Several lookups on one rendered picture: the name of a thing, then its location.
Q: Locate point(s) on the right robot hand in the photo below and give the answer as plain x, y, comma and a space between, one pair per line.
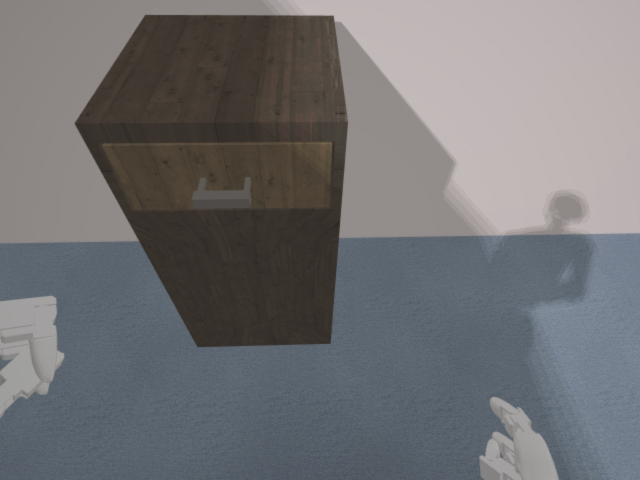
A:
527, 456

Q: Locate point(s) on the cabinet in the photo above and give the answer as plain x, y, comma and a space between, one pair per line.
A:
237, 277

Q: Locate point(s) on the drawer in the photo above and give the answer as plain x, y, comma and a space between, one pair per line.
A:
160, 176

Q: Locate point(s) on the left robot hand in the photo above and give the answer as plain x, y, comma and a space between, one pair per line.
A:
28, 336

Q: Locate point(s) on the handle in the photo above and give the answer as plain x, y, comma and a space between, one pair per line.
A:
222, 199

